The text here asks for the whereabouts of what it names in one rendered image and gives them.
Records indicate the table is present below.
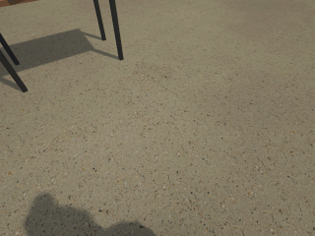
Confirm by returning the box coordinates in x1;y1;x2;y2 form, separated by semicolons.
0;0;124;92

